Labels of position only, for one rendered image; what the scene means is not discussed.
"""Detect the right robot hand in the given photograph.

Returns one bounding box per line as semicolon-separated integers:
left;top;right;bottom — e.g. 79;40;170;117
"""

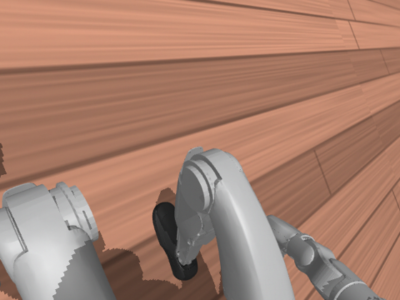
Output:
266;215;302;257

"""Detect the right robot foot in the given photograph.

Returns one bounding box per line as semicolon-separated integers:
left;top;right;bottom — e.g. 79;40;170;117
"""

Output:
152;202;198;281

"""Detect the right robot arm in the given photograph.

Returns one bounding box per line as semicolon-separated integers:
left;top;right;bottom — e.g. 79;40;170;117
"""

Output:
286;233;386;300

